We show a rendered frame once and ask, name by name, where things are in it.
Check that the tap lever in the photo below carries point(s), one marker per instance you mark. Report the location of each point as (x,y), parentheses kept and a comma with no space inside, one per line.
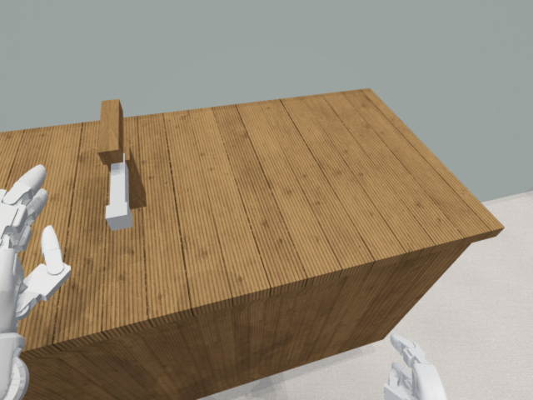
(118,213)

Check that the right robot hand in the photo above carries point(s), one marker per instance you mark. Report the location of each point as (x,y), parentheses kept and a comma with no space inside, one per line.
(423,383)

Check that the left robot hand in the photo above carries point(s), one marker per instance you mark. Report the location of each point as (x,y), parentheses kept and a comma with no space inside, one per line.
(19,209)

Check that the robot left forearm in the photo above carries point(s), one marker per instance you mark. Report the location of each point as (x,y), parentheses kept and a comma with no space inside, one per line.
(14,375)

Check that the counter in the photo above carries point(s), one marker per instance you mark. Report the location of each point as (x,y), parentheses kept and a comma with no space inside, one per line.
(265,236)

